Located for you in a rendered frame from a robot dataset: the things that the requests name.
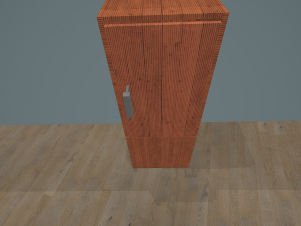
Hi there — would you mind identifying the cupboard door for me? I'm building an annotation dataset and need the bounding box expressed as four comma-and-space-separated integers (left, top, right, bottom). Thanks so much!
104, 21, 222, 137

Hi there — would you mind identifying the handle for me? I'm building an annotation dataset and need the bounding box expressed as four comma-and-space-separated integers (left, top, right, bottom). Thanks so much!
123, 85, 133, 118

